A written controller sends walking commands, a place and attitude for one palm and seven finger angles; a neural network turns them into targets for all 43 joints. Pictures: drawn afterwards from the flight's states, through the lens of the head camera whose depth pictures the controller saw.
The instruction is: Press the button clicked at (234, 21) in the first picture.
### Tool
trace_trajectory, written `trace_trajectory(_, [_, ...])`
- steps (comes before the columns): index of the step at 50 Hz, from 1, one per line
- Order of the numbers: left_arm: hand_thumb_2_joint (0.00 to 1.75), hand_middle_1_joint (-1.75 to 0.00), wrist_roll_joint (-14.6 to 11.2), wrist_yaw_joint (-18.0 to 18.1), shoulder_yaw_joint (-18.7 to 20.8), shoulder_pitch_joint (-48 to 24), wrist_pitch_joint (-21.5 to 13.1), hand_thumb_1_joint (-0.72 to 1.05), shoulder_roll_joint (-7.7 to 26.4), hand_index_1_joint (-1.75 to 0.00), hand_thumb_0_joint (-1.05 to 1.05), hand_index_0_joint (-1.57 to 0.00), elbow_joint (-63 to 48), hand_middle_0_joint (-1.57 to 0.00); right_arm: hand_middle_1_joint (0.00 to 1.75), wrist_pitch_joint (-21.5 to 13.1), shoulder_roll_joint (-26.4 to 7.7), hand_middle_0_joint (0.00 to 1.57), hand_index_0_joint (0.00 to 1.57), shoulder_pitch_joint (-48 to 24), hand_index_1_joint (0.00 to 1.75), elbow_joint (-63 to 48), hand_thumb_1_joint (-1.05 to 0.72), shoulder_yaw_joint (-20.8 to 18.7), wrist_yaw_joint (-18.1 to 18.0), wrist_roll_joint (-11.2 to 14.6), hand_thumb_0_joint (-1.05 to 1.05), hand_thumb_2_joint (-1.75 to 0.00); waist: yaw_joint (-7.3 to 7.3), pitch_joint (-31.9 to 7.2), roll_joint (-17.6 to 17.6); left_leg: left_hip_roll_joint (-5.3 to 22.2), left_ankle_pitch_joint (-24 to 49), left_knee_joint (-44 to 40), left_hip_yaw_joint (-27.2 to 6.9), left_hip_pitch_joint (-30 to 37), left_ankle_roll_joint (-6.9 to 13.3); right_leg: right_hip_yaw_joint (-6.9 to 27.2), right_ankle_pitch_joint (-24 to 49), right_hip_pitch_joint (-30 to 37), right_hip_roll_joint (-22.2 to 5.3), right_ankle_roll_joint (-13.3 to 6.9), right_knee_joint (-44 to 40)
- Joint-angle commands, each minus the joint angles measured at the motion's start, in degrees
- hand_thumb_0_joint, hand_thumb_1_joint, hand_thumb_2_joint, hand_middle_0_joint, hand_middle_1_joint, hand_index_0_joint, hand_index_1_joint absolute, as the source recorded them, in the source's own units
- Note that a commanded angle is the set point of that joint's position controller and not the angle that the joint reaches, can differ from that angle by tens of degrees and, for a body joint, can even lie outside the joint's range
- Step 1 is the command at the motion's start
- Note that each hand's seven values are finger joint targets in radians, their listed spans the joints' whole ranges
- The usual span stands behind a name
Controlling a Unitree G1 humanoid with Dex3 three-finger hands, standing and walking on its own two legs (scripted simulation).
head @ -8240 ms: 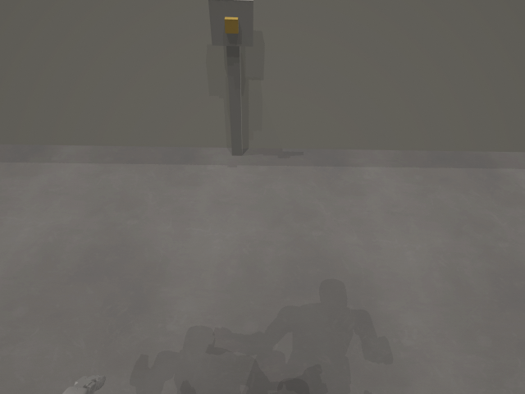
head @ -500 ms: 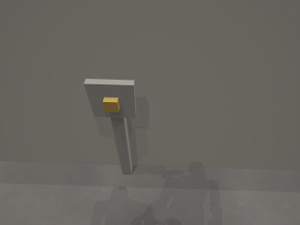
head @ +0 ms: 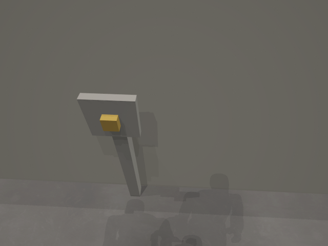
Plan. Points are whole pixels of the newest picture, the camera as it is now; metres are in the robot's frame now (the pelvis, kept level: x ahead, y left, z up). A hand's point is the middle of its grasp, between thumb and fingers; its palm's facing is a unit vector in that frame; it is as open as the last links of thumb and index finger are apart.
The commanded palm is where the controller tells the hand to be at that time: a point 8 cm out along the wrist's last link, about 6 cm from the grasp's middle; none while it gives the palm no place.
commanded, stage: come to a stop and stand still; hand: left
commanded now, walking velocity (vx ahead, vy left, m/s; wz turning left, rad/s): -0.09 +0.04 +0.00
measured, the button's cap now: (110, 122) +0.48 +0.22 -0.02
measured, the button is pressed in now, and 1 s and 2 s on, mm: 0 0 0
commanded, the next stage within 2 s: look again from close up in 0.60 s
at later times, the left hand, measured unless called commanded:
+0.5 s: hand out of the picture -0.04 +0.18 -0.17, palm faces +0.05 -0.98 -0.20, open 7.3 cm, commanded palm none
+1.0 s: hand out of the picture +0.00 +0.22 -0.17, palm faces +0.07 -0.98 -0.21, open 7.4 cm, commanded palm none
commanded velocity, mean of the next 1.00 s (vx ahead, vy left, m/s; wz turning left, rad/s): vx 0.00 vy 0.00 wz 0.00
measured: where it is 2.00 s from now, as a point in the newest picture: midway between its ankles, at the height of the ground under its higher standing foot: outside the picture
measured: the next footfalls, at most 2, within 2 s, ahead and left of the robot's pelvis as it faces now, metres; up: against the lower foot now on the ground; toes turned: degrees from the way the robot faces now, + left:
none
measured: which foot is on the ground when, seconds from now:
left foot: down 0.00-1.00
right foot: down 0.00-1.00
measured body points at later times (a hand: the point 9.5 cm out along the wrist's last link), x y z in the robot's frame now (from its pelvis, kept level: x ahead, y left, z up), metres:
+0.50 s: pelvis -0.04 +0.00 +0.01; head -0.04 +0.00 +0.46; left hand -0.04 +0.23 -0.15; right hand -0.05 -0.22 -0.15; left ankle +0.01 +0.10 -0.73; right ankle -0.03 -0.11 -0.73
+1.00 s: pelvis -0.03 +0.03 +0.00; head -0.04 +0.04 +0.45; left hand +0.00 +0.27 -0.15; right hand +0.01 -0.22 -0.14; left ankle +0.01 +0.10 -0.73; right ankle -0.03 -0.11 -0.73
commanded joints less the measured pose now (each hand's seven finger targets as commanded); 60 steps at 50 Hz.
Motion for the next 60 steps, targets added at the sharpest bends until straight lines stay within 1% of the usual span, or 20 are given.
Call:
trace_trajectory(1, [0.9,-0.3,0.25,0.36,2.07,5.43,0.03,0.9,8.39,-0.3,0.0,-0.2,-2.41,-0.2,0.3,0.91,-3.41,0.2,0.2,4.49,0.3,-2.47,-0.9,-1.36,0.58,-0.18,0.0,-0.9,-0.87,-2.5,-7.6,2.1,12.66,2.4,-4.02,1.4,-1.2,9.51,45.78,-0.37,-11.51,-4.68,-5.94])
trace_trajectory(3, [0.9,-0.3,0.18,0.42,2.18,3.33,0.16,0.9,8.88,-0.3,0.0,-0.2,-3.45,-0.2,0.3,1.22,-2.71,0.2,0.2,4.56,0.3,-2.44,-0.9,-1.17,0.87,-0.21,0.0,-0.9,-0.96,-2.67,-7.7,1.5,7.57,2.41,-4.48,0.51,-1.57,9.66,42.04,-0.25,-12.18,-5.97,-7.34])
trace_trajectory(5, [0.9,-0.3,0.05,0.22,2.29,0.96,0.38,0.9,9.46,-0.3,0.0,-0.2,-4.48,-0.2,0.3,1.41,-2.65,0.2,0.2,4.4,0.3,-2.65,-0.9,-1.08,1.06,-0.26,0.0,-0.9,-1.22,-1.34,-5.95,1.78,6.72,0.66,-5.2,1.34,-1.6,9.59,31.52,-3.19,-11.86,-5.99,-9.22])
trace_trajectory(8, [0.9,-0.3,-0.02,-0.11,2.05,-1.42,0.59,0.9,8.53,-0.3,0.0,-0.2,-5.46,-0.2,0.3,1.02,-3.82,0.2,0.2,5.0,0.3,-2.12,-0.9,-0.85,1.28,-0.48,0.0,-0.9,-1.44,0.29,-1.27,4.82,11.71,-5.15,-7.61,3.94,-0.55,6.81,16.33,-6.99,-7.34,-2.97,-9.37])
trace_trajectory(10, [0.9,-0.3,-0.03,-0.27,1.81,-1.07,0.81,0.9,7.71,-0.3,0.0,-0.2,-5.27,-0.2,0.3,0.63,-4.97,0.2,0.2,4.03,0.3,-2.1,-0.9,-0.59,1.45,-0.66,0.0,-0.9,-0.42,2.25,3.2,6.69,7.1,-10.24,-10.61,-0.96,0.68,5.1,8.18,-4.74,-4.28,-1.09,-9.38])
trace_trajectory(12, [0.9,-0.3,0.11,-0.41,1.66,-0.3,0.84,0.9,7.56,-0.3,0.0,-0.2,-4.75,-0.2,0.3,0.6,-5.3,0.2,0.2,3.47,0.3,-2.23,-0.9,-0.53,1.68,-0.67,0.0,-0.9,0.02,3.89,2.64,6.39,-2.04,-13.42,-11.29,-4.57,0.65,5.34,3.61,-3.47,-3.93,-0.97,-10.93])
trace_trajectory(14, [0.9,-0.3,0.13,-0.5,1.56,0.11,0.53,0.9,7.82,-0.3,0.0,-0.2,-4.6,-0.2,0.3,0.45,-5.46,0.2,0.2,4.41,0.3,-2.1,-0.9,-0.41,1.78,-0.64,0.0,-0.9,-0.13,2.85,0.77,5.78,-3.06,-13.46,-10.86,-4.11,0.35,6.04,2.94,-3.09,-4.42,-1.12,-12.38])
trace_trajectory(20, [0.9,-0.3,0.09,-0.64,1.53,1.44,-0.08,0.9,7.36,-0.3,0.0,-0.2,-3.44,-0.2,0.3,-0.01,-5.05,0.2,0.2,7.87,0.3,-0.74,-0.9,-0.28,1.79,-0.68,0.0,-0.9,-0.72,1.01,0.76,5.49,-5.21,-14.89,-10.9,-2.78,0.29,5.98,0.53,-3.78,-4.47,-1.2,-14.11])
trace_trajectory(32, [0.9,-0.3,0.0,-0.48,0.56,6.67,-0.76,0.9,4.76,-0.3,0.0,-0.2,0.47,-0.2,0.3,-0.55,-3.44,0.2,0.2,11.5,0.3,1.92,-0.9,0.38,1.33,-0.34,0.0,-0.9,-1.08,2.63,0.75,5.51,-3.94,-15.72,-10.57,-1.3,0.3,6.07,2.19,-5.66,-4.44,-1.15,-14.88])
trace_trajectory(33, [0.9,-0.3,1.32,-0.95,0.27,-0.23,-1.29,0.9,16.95,-0.3,0.0,-0.2,-4.28,-0.2,0.3,-0.36,-14.35,0.2,0.2,7.47,0.3,-5.06,-0.9,-0.88,1.9,-0.88,0.0,-0.9,-3.74,12.25,-0.69,1.82,-1.24,-12.36,-10.11,-5.44,-0.77,2.41,1.38,-10.3,-3.19,-2.22,-11.38])
trace_trajectory(34, [0.9,-0.3,0.71,-0.48,1.64,2.23,-0.87,0.9,11.66,-0.3,0.0,-0.2,-5.15,-0.2,0.3,-1.12,-9.62,0.2,0.2,6.41,0.3,-6.04,-0.9,-1.2,1.59,-1.49,0.0,-0.9,-0.88,2.09,-3.52,5.0,-9.74,-9.42,-11.52,-5.64,0.56,4.59,-8.62,-8.69,-4.99,-1.75,-11.15])
trace_trajectory(36, [0.9,-0.3,0.71,-0.34,1.3,3.16,-0.59,0.9,9.15,-0.3,0.0,-0.2,-4.68,-0.2,0.3,-0.63,-5.66,0.2,0.2,10.15,0.3,-4.87,-0.9,-0.81,1.15,-1.59,0.0,-0.9,-2.75,-2.6,-4.99,1.97,-4.12,-2.6,-9.22,-3.11,0.37,7.66,-9.05,-9.18,-7.58,-3.1,-14.16])
trace_trajectory(38, [0.9,-0.3,0.52,-0.25,1.78,0.87,-0.35,0.9,9.76,-0.3,0.0,-0.2,-6.12,-0.2,0.3,0.19,-4.0,0.2,0.2,12.61,0.3,-4.87,-0.9,-0.8,1.34,-1.54,0.0,-0.9,-4.16,-2.19,-6.14,0.47,-3.55,2.31,-7.33,-0.24,-0.34,9.57,-14.2,-14.48,-9.89,-4.06,-16.86])
trace_trajectory(39, [0.9,-0.3,0.5,-0.18,2.14,-0.67,-0.32,0.9,10.31,-0.3,0.0,-0.2,-6.73,-0.2,0.3,0.2,-4.12,0.2,0.2,12.96,0.3,-4.73,-0.9,-1.03,1.4,-1.43,0.0,-0.9,-4.39,-0.85,-5.02,0.48,-3.05,2.81,-7.3,0.32,-0.36,9.29,-14.7,-16.65,-10.1,-4.34,-16.93])
trace_trajectory(41, [0.9,-0.3,0.51,-0.29,2.39,-1.2,-0.37,0.9,10.69,-0.3,0.0,-0.2,-7.47,-0.2,0.3,-0.24,-4.77,0.2,0.2,12.61,0.3,-5.23,-0.9,-1.17,1.42,-1.14,0.0,-0.9,-4.08,1.79,-0.24,1.8,-2.89,-1.79,-9.11,-1.49,0.15,7.3,-10.99,-16.39,-7.88,-3.91,-13.75])
trace_trajectory(44, [0.9,-0.3,0.33,-0.6,2.14,1.6,-0.58,0.9,10.19,-0.3,0.0,-0.2,-7.11,-0.2,0.3,-1.48,-9.42,0.2,0.2,8.47,0.3,-6.6,-0.9,-1.54,1.21,-0.95,0.0,-0.9,-1.16,3.2,10.02,7.32,-8.47,-14.32,-17.87,-8.75,2.34,1.27,1.42,-7.12,-2.46,-1.78,-5.91])
trace_trajectory(46, [0.9,-0.3,0.4,-0.89,2.31,1.91,-0.91,0.9,11.42,-0.3,0.0,-0.2,-6.37,-0.2,0.3,-2.0,-11.79,0.2,0.2,6.07,0.3,-7.09,-0.9,-1.85,1.07,-0.77,0.0,-0.9,0.11,3.01,7.37,7.5,-8.55,-16.13,-18.07,-10.48,2.75,1.47,5.77,-2.37,-2.5,-1.69,-5.69])
trace_trajectory(50, [0.9,-0.3,0.25,-1.11,2.55,-0.56,-1.39,0.9,13.43,-0.3,0.0,-0.2,-6.58,-0.2,0.3,-2.8,-13.42,0.2,0.2,5.15,0.3,-6.84,-0.9,-1.84,1.24,-0.71,0.0,-0.9,-0.37,-0.49,2.18,6.74,1.09,-14.43,-15.85,-4.67,2.54,2.3,9.53,-0.71,-3.79,-1.71,-7.55])
trace_trajectory(54, [0.9,-0.3,0.2,-1.25,2.67,-3.26,-1.46,0.9,15.39,-0.3,0.0,-0.2,-7.16,-0.2,0.3,-2.99,-15.18,0.2,0.2,3.0,0.3,-6.61,-0.9,-1.84,1.5,-0.73,0.0,-0.9,-0.65,-3.32,1.61,6.64,7.92,-13.56,-14.52,-0.35,2.35,2.57,11.25,0.24,-4.44,-1.41,-8.62])
trace_trajectory(60, [0.9,-0.3,0.22,-1.52,2.51,-6.23,-1.23,0.9,17.83,-0.3,0.0,-0.2,-7.0,-0.2,0.3,-2.67,-17.37,0.2,0.2,-0.8,0.3,-6.09,-0.9,-1.56,1.96,-0.7,0.0,-0.9,-0.76,-2.66,1.04,6.48,7.57,-14.87,-13.9,0.55,1.85,3.12,10.79,0.88,-5.25,-1.05,-10.74])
